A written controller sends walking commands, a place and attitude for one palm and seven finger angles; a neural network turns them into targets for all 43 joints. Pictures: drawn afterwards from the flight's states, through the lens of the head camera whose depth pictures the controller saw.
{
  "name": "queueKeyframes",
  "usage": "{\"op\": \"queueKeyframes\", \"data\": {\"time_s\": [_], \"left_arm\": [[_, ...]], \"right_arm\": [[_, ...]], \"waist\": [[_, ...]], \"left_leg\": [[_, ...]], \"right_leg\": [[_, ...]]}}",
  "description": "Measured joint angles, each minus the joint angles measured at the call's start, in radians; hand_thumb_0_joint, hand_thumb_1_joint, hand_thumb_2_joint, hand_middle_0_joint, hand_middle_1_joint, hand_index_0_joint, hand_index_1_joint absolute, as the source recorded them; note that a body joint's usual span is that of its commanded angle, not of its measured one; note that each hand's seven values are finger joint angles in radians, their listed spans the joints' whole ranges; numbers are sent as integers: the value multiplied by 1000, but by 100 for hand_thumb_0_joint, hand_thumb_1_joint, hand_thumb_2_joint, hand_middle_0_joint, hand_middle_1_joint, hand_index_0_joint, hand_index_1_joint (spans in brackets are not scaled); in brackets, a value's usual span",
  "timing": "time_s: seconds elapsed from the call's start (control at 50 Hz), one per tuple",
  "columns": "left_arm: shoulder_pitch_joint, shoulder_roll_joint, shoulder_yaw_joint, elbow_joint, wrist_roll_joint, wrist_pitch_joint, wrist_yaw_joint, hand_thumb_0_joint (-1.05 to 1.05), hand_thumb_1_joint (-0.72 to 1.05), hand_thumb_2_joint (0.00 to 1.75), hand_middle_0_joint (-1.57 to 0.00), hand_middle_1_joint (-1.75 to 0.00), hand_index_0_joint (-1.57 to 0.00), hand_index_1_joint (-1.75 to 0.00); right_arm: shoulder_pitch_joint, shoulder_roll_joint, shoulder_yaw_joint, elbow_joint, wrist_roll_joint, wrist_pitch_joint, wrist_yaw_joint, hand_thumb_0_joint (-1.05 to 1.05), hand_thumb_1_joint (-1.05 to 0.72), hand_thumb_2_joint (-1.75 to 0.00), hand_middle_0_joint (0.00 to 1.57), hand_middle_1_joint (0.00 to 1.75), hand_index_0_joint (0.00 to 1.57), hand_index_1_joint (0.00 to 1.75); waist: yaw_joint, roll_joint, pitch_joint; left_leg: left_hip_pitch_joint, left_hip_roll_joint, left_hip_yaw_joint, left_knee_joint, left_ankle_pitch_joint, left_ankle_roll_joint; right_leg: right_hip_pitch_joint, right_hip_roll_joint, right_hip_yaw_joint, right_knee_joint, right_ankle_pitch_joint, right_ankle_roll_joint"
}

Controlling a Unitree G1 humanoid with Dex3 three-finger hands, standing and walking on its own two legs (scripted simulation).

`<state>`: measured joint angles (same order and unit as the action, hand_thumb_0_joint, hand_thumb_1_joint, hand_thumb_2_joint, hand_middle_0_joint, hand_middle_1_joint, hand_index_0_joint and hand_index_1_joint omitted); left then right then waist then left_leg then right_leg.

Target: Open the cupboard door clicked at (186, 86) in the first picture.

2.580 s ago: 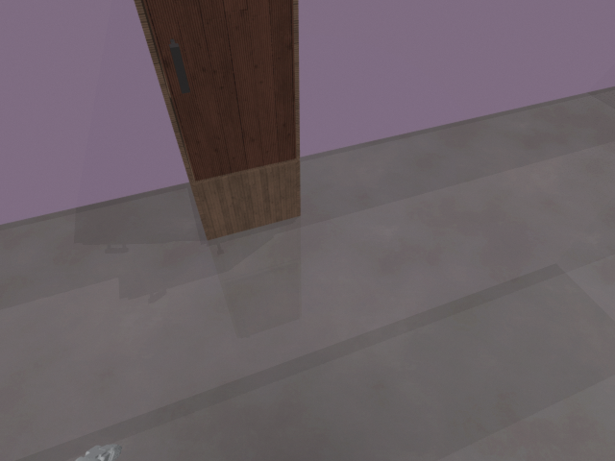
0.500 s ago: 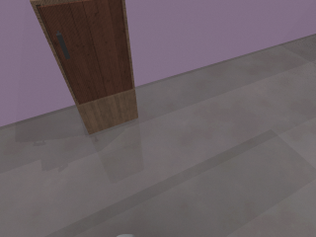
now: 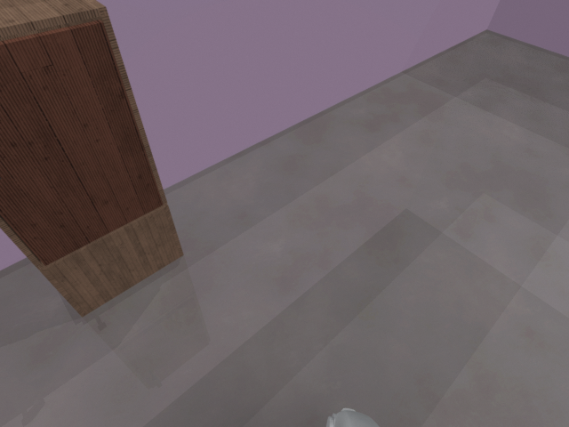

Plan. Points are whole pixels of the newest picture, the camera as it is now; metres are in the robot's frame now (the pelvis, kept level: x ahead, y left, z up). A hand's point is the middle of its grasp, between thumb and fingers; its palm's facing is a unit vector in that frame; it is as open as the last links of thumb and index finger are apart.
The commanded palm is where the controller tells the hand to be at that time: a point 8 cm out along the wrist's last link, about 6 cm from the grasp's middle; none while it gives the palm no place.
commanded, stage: walk to a spot facing it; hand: left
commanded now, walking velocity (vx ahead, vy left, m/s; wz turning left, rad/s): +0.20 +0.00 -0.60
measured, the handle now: out of the picture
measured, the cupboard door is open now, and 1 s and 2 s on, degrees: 0 0 0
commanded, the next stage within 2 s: turn to face it in 0.06 s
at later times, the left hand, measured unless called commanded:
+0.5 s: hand (232, 352) +0.27 +0.11 -0.16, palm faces -0.04 -0.99 -0.15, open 7.2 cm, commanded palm none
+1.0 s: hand (171, 403) +0.18 +0.20 -0.16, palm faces +0.30 -0.91 -0.29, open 7.4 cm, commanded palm none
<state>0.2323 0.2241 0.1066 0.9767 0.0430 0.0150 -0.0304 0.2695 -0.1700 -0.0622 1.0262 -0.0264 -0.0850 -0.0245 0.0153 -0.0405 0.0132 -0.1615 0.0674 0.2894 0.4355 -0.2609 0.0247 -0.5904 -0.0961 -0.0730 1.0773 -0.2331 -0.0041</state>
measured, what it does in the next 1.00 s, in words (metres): walks ahead, turning left: right foot, then left foot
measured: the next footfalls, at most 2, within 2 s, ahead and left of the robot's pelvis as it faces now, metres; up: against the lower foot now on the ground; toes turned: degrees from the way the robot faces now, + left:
right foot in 0.22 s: +0.22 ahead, -0.14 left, +0.00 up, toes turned -14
left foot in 0.60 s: +0.22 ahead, +0.09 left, +0.00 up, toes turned +13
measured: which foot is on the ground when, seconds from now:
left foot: down 0.00-0.22, up 0.24-0.58, down 0.60-1.00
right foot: up 0.00-0.20, down 0.22-0.60, up 0.62-1.00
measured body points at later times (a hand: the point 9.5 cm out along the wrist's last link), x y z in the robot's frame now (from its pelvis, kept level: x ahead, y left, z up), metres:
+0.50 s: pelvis +0.14 -0.04 -0.01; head +0.16 -0.03 +0.44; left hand +0.28 +0.16 -0.15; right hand +0.12 -0.26 -0.16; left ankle +0.15 +0.09 -0.70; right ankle +0.18 -0.13 -0.74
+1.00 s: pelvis +0.16 -0.04 +0.00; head +0.19 -0.04 +0.44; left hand +0.17 +0.24 -0.14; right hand +0.30 -0.28 -0.15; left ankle +0.18 +0.08 -0.74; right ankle +0.19 -0.18 -0.72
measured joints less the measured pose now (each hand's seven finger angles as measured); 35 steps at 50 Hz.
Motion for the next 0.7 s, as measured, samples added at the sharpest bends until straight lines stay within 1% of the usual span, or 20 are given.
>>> {"op": "queueKeyframes", "data": {"time_s": [0.06,0.12,0.18,0.2,0.22,0.24,0.28,0.3,0.32,0.34,0.38,0.44,0.48,0.54,0.58,0.6,0.62,0.64,0.66,0.7], "left_arm": [[-63,7,0,-39,0,9,-8,0,92,90,-20,-29,-19,-30],[-115,8,-4,-66,-2,14,-11,0,92,90,-20,-29,-19,-30],[-152,8,-13,-87,-3,10,-12,0,91,90,-20,-29,-19,-30],[-159,9,-19,-92,-2,1,-12,0,91,90,-20,-29,-19,-30],[-164,16,-27,-98,0,-15,-10,0,91,90,-20,-29,-19,-30],[-173,13,-33,-95,-3,-33,-3,0,91,90,-20,-29,-19,-30],[-185,-9,-53,-83,-15,-51,11,0,91,90,-20,-29,-20,-30],[-183,-21,-63,-76,-18,-53,17,0,91,90,-20,-29,-20,-30],[-179,-34,-73,-66,-19,-52,24,0,91,90,-20,-29,-20,-30],[-173,-47,-81,-55,-19,-49,29,0,91,90,-20,-29,-20,-30],[-160,-69,-91,-34,-18,-37,36,0,91,90,-20,-29,-20,-30],[-142,-95,-97,-15,-19,-17,40,0,91,90,-20,-29,-20,-30],[-137,-101,-84,-23,-23,-17,47,-1,92,90,-21,-29,-20,-30],[-127,-91,-75,-32,-16,-11,49,-2,92,90,-21,-30,-21,-30],[-111,-79,-68,-36,-19,-4,49,-1,92,90,-21,-30,-21,-30],[-97,-73,-63,-40,-22,3,48,-1,92,90,-21,-30,-21,-30],[-87,-60,-54,-40,-25,12,47,-1,92,90,-21,-30,-20,-30],[-77,-46,-47,-39,-25,24,48,-1,92,90,-21,-30,-20,-30],[-69,-32,-39,-34,-22,34,48,-1,91,90,-21,-29,-20,-30],[-57,-9,-26,-20,-20,44,45,0,91,90,-21,-29,-20,-30]], "right_arm": [[41,-16,1,10,-2,9,5,-1,-94,-90,20,30,20,30],[73,-25,2,15,-5,23,8,0,-93,-90,20,30,19,30],[103,-28,3,16,-6,41,12,0,-92,-90,20,30,19,30],[117,-28,5,18,-5,46,13,0,-92,-90,20,30,19,30],[134,-21,9,20,0,51,16,0,-92,-90,20,30,19,30],[133,-21,13,27,7,61,17,0,-92,-90,20,30,19,30],[113,-25,17,40,14,81,10,1,-92,-90,20,30,19,30],[101,-24,19,45,15,89,7,1,-92,-90,20,30,19,30],[89,-23,21,47,14,95,5,1,-92,-90,20,30,19,30],[78,-20,22,46,13,99,5,1,-92,-90,20,30,19,30],[62,-9,27,35,11,107,6,1,-92,-90,20,30,19,30],[49,13,32,16,11,114,13,1,-92,-90,20,30,19,30],[43,27,32,7,11,119,20,1,-92,-90,20,30,19,30],[29,39,31,-5,10,124,29,0,-91,-90,20,30,19,30],[24,33,27,-17,5,123,29,1,-92,-90,20,30,19,30],[25,23,23,-26,4,118,32,1,-92,-90,20,30,19,30],[16,21,19,-31,0,116,32,1,-92,-90,20,30,19,30],[6,20,17,-38,-3,113,32,1,-92,-90,20,30,19,30],[-2,19,15,-45,-4,108,30,1,-92,-90,20,30,19,30],[-12,13,14,-57,-4,101,24,1,-92,-90,20,30,20,30]], "waist": [[-21,13,15],[-46,28,41],[-70,47,67],[-76,53,73],[-83,41,71],[-84,44,79],[-92,65,99],[-93,70,101],[-93,74,99],[-95,77,94],[-100,74,78],[-98,61,57],[-87,51,48],[-65,31,41],[-56,24,36],[-52,28,28],[-49,16,28],[-47,6,31],[-48,0,33],[-48,-3,36]], "left_leg": [[58,2,30,-27,-23,-13],[104,18,62,-16,-67,-35],[129,56,89,50,-139,-68],[123,78,90,106,-172,-77],[90,93,78,207,-199,-77],[31,102,22,355,-237,-75],[-86,83,-118,611,-276,-66],[-134,68,-162,691,-271,-65],[-175,58,-191,736,-253,-64],[-207,52,-211,746,-231,-64],[-251,46,-229,699,-196,-66],[-280,42,-223,599,-166,-70],[-280,39,-209,536,-162,-71],[-246,30,-179,414,-155,-67],[-196,24,-162,286,-86,-62],[-182,21,-169,234,-42,-43],[-195,9,-171,251,-42,-18],[-202,-1,-169,266,-53,3],[-203,-9,-171,263,-58,17],[-189,-25,-181,221,-43,28]], "right_leg": [[-2,-15,-7,-150,39,12],[26,-10,-16,-286,42,10],[82,19,-39,-386,21,-8],[119,33,-51,-435,40,-17],[151,30,-55,-476,123,-44],[141,35,-59,-436,122,-65],[155,49,-70,-388,31,-75],[173,54,-73,-395,4,-73],[194,58,-76,-414,-5,-70],[214,60,-81,-441,2,-56],[248,60,-94,-488,15,-53],[287,49,-123,-533,17,-53],[306,39,-150,-546,12,-46],[317,17,-187,-528,-11,-31],[310,-3,-211,-480,-44,-15],[295,-12,-222,-440,-68,-5],[267,-21,-204,-377,-142,15],[232,-17,-161,-293,-217,29],[194,-6,-116,-198,-256,38],[134,11,-50,-49,-243,51]]}}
